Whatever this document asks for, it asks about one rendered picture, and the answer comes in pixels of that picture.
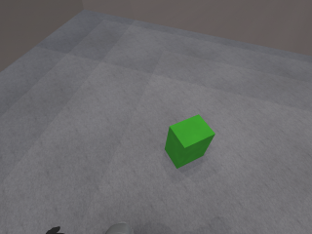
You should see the robot left thigh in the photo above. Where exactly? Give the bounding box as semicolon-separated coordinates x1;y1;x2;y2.
105;223;134;234

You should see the carton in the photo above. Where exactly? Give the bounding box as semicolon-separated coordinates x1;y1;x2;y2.
165;114;215;169

